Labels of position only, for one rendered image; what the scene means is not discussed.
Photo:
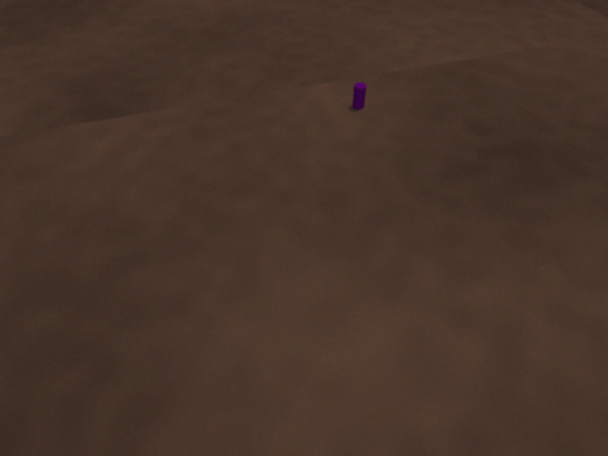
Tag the can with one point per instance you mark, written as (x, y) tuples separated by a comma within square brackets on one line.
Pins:
[(359, 95)]

